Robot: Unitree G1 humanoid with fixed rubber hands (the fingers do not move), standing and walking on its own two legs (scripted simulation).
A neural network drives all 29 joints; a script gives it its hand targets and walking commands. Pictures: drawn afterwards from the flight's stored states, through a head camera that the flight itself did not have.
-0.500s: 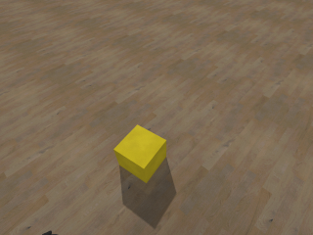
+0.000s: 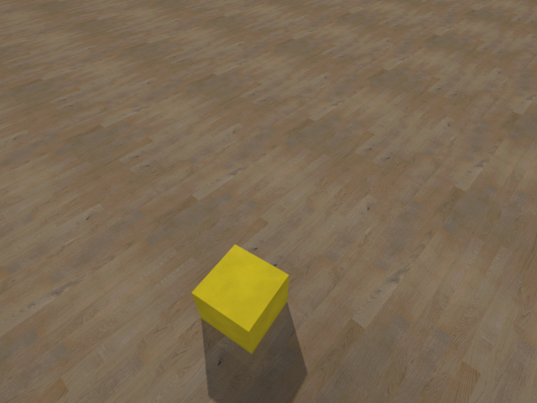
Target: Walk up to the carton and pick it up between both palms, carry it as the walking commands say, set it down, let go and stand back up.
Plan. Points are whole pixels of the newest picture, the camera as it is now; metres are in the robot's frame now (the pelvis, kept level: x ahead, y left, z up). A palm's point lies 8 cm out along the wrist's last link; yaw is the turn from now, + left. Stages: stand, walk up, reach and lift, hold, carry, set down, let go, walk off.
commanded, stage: walk up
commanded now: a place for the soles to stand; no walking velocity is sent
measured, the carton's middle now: (243, 297) +0.64 +0.08 -0.65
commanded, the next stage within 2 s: none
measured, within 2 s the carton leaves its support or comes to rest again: neither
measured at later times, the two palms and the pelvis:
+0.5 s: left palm out of the picture +0.15 +0.36 -0.10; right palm (454, 359) +0.21 -0.28 -0.07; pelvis +0.09 +0.04 -0.02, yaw +3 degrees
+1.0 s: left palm out of the picture +0.17 +0.36 -0.10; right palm (445, 342) +0.24 -0.28 -0.08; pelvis +0.11 +0.03 -0.02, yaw +3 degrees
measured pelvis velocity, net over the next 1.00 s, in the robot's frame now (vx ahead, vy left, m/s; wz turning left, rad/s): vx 0.11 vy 0.03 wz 0.05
